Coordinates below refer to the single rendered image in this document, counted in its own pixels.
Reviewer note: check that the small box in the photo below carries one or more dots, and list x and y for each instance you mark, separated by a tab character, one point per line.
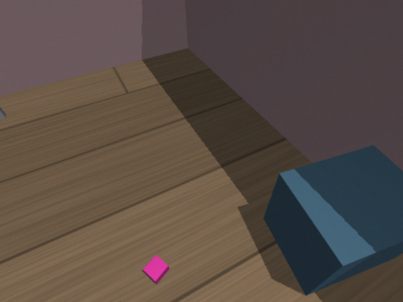
156	269

